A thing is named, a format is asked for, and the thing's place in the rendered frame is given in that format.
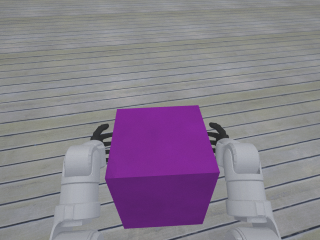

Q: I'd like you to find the robot left upper arm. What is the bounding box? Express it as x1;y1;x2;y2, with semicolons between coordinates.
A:
53;229;105;240

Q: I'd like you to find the robot right upper arm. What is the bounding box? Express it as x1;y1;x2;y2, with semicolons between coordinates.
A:
224;227;280;240

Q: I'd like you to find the right robot hand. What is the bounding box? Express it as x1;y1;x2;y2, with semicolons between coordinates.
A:
207;122;229;153

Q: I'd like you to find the left robot hand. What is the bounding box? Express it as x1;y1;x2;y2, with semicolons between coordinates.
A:
90;123;113;163

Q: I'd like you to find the robot right forearm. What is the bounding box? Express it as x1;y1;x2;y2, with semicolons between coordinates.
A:
215;138;282;240

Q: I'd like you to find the robot left forearm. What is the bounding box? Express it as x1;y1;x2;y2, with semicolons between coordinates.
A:
49;140;106;240

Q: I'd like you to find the carton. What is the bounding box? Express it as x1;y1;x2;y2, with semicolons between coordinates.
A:
105;105;220;229

